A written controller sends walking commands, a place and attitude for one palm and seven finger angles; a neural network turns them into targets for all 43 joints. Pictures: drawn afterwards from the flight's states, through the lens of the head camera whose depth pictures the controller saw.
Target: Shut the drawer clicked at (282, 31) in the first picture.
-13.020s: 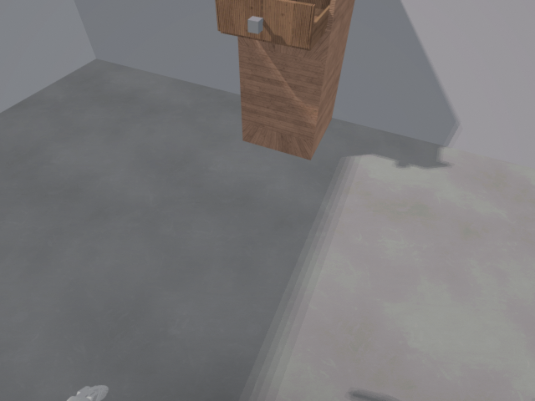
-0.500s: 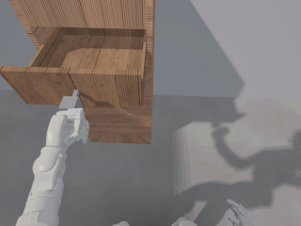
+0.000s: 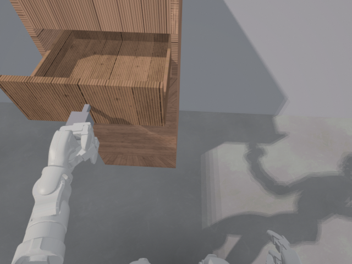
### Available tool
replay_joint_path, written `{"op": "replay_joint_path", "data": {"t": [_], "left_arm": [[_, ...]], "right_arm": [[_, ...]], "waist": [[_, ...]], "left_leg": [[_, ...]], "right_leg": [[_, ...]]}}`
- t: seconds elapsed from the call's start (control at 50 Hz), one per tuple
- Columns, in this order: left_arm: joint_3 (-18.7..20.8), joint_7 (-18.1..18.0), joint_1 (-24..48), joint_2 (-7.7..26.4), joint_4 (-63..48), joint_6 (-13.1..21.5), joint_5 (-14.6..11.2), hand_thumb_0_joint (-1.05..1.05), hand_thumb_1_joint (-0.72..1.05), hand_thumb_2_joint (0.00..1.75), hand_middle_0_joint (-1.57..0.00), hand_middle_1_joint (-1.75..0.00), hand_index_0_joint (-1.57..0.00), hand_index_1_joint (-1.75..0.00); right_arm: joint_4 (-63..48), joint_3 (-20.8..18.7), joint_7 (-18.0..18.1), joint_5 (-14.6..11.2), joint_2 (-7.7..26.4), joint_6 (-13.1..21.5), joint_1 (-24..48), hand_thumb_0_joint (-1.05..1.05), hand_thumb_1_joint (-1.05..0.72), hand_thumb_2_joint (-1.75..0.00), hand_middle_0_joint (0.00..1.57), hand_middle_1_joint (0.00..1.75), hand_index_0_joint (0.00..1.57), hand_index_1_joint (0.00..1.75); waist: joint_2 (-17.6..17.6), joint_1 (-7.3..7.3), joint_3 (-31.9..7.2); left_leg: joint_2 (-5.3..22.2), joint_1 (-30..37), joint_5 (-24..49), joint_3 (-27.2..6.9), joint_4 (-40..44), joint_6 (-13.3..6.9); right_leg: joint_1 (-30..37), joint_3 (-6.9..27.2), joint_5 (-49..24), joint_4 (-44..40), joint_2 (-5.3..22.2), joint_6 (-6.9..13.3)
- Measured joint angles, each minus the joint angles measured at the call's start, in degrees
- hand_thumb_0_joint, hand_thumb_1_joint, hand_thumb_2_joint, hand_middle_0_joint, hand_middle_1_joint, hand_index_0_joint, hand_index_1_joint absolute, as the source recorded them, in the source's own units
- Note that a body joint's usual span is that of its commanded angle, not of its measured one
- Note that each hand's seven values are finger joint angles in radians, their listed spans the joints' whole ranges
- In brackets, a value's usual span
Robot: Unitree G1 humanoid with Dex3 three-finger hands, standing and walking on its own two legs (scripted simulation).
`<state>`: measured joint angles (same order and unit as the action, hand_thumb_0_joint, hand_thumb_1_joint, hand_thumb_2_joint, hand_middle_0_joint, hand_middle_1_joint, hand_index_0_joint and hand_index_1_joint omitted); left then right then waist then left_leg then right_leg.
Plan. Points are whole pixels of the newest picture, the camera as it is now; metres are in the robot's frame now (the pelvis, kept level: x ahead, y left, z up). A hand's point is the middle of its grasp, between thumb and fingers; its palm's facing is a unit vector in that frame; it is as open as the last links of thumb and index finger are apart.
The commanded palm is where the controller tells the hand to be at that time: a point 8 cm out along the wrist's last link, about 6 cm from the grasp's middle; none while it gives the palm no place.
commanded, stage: push the drawer shut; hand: left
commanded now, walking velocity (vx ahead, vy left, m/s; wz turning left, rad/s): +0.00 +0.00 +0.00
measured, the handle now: (83, 117) +0.44 +0.24 +0.06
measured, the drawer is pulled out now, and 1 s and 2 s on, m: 0.22 0.12 0.00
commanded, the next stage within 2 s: none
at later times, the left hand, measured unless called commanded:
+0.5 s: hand (96, 135) +0.39 +0.20 +0.06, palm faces -0.04 -1.00 -0.03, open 3.6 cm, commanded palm +0.40 +0.25 +0.06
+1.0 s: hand (104, 112) +0.46 +0.20 +0.06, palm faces -0.05 -1.00 -0.03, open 3.6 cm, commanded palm +0.46 +0.24 +0.06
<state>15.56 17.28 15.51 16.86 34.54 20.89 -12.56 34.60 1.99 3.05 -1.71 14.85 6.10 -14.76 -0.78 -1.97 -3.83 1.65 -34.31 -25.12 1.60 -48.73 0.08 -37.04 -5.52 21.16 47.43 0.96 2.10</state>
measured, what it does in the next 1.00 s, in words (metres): stands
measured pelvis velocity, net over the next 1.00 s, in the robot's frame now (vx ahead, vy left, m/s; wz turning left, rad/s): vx -0.05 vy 0.01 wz -0.01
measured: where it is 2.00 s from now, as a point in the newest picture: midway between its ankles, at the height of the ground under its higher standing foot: outside the picture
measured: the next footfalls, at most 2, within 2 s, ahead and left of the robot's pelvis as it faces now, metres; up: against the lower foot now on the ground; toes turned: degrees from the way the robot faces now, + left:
none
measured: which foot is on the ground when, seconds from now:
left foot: down 0.00-1.00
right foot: down 0.00-1.00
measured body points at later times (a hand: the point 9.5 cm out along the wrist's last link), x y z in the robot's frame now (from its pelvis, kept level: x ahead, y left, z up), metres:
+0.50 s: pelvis -0.03 +0.00 -0.01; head +0.05 +0.00 +0.43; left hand +0.38 +0.25 +0.06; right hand +0.07 -0.26 -0.13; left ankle -0.01 +0.12 -0.70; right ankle +0.02 -0.10 -0.70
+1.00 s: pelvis -0.05 +0.01 -0.03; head +0.07 +0.02 +0.40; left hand +0.45 +0.25 +0.06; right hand -0.03 -0.26 -0.14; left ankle -0.01 +0.12 -0.70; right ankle +0.02 -0.10 -0.70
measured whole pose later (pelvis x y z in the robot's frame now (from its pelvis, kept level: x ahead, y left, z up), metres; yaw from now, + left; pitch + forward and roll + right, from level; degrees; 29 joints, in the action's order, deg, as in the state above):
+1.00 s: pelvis -0.05 +0.01 -0.03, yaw -1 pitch +19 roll -2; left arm 21.7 18.6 51.9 30.2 68.5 22.2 -6.2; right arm 37.1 3.4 2.5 -0.5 16.5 4.3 -22.3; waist -0.9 -9.0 -4.3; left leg 2.4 -53.3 -24.5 0.8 -59.0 -0.7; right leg -54.4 -5.9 18.6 54.2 0.4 2.1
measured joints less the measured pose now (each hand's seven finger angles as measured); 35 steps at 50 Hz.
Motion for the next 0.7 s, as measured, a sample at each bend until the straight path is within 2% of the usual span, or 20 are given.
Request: {"op": "replay_joint_path", "data": {"t": [0.12, 0.34, 0.52, 0.7], "left_arm": [[0.4, 1.7, 2.9, 0.5, 3.3, 1.0, -0.1, 0.02, 0.89, 0.90, -1.40, -1.60, -1.45, -1.60], [-0.1, 2.0, 11.1, 1.7, 12.2, 3.1, 0.9, 0.01, 0.89, 0.90, -1.44, -1.60, -1.52, -1.60], [1.0, 2.7, 21.5, 5.7, 23.1, 3.2, 1.7, 0.01, 0.89, 0.90, -1.45, -1.60, -1.54, -1.60], [3.6, 3.2, 28.5, 9.7, 29.2, 3.0, 3.2, 0.01, 0.89, 0.89, -1.44, -1.60, -1.53, -1.60]], "right_arm": [[0.5, 0.1, 0.1, 0.1, 0.0, -0.5, -0.3, 0.01, -0.91, -0.90, 0.20, 0.30, 0.20, 0.30], [2.4, 0.6, 0.5, -0.2, 0.1, -1.5, -1.2, 0.01, -0.91, -0.90, 0.20, 0.30, 0.20, 0.30], [2.9, 1.6, 0.9, -0.4, 0.4, -1.2, -1.5, 0.01, -0.91, -0.90, 0.20, 0.30, 0.20, 0.30], [2.6, 1.6, 0.6, -0.1, 1.4, -0.9, -3.8, 0.01, -0.91, -0.90, 0.20, 0.30, 0.20, 0.30]], "waist": [[0.0, 0.05, -0.1], [0.1, 0.08, 0.5], [0.4, -1.83, 0.6], [0.3, -4.24, 0.1]], "left_leg": [[0.0, -0.9, 0.0, -0.2, -0.5, 0.0], [-0.4, -3.9, 0.7, -1.3, -2.5, 0.0], [-0.1, -8.7, 1.3, -1.6, -5.2, 0.1], [0.6, -13.9, 1.0, -1.3, -8.3, -0.1]], "right_leg": [[-0.7, -0.2, -0.1, 0.3, 0.0, 0.1], [-3.0, -1.2, -0.6, 1.7, 0.5, 0.2], [-7.4, -1.5, -1.6, 3.7, 0.4, 0.6], [-12.5, -1.1, -2.1, 5.8, -0.2, 0.6]]}}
